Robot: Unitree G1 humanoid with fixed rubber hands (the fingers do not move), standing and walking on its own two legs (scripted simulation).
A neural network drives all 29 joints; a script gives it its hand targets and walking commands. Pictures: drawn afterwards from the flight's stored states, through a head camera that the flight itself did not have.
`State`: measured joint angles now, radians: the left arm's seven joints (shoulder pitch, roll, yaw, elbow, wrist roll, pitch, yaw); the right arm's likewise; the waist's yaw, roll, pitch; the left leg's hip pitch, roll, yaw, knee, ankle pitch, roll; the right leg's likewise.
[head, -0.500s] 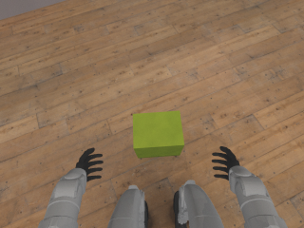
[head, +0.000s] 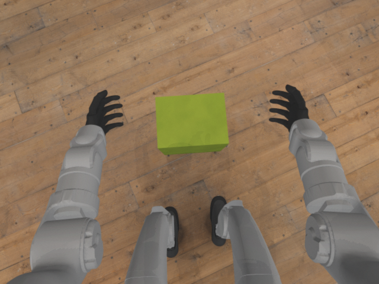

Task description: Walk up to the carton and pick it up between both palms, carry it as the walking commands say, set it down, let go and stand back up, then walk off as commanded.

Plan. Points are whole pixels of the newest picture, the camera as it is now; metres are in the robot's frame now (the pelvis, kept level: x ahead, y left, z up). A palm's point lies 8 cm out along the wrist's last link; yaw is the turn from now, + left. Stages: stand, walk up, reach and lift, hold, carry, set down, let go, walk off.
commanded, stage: reach and lift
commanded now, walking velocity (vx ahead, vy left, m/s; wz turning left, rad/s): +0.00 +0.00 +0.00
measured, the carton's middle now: (191, 127) +0.51 +0.01 -0.56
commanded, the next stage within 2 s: none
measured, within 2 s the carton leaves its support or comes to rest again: neither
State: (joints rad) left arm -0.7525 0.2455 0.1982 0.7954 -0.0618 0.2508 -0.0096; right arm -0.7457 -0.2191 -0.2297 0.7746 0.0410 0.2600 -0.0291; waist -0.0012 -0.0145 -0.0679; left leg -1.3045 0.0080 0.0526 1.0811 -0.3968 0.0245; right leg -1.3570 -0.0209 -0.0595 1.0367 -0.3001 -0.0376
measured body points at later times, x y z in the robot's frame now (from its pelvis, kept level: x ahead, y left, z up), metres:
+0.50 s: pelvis -0.01 +0.00 -0.02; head +0.30 +0.01 +0.30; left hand +0.52 +0.22 -0.14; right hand +0.52 -0.20 -0.13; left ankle +0.04 +0.11 -0.64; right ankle +0.08 -0.10 -0.64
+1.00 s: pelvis -0.05 +0.00 -0.14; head +0.33 +0.00 +0.09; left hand +0.50 +0.22 -0.32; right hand +0.51 -0.21 -0.31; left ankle +0.04 +0.11 -0.64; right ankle +0.08 -0.11 -0.64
